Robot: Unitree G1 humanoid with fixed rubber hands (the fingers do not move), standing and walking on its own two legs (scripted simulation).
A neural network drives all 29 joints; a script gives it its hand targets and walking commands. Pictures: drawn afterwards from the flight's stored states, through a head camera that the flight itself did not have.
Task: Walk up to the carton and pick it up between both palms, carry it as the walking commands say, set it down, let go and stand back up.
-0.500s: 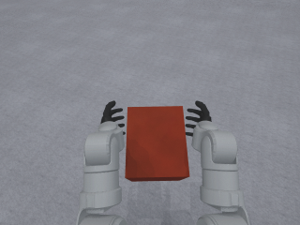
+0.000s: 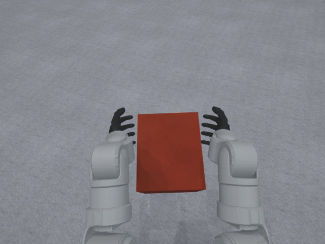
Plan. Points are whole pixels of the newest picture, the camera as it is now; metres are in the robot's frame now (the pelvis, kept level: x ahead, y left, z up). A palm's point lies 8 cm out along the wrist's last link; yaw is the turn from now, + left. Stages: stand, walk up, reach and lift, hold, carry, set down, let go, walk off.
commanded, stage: carry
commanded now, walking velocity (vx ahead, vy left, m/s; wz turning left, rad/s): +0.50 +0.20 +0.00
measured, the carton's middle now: (169, 156) +0.35 +0.00 -0.02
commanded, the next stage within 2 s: none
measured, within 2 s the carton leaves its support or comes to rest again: neither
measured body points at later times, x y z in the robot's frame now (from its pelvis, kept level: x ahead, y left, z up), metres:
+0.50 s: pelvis +0.30 +0.01 -0.01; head +0.35 +0.00 +0.44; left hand +0.65 +0.13 +0.08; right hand +0.65 -0.11 +0.08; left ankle +0.20 +0.12 -0.68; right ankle +0.21 -0.09 -0.73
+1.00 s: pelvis +0.63 +0.03 -0.01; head +0.69 +0.02 +0.44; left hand +0.98 +0.15 +0.08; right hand +0.98 -0.09 +0.07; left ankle +0.49 +0.12 -0.66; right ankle +0.57 -0.08 -0.73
